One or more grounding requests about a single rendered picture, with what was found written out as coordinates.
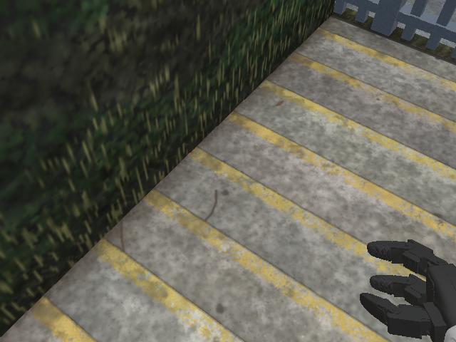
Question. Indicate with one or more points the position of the right robot hand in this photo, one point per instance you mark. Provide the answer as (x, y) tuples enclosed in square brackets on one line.
[(433, 302)]

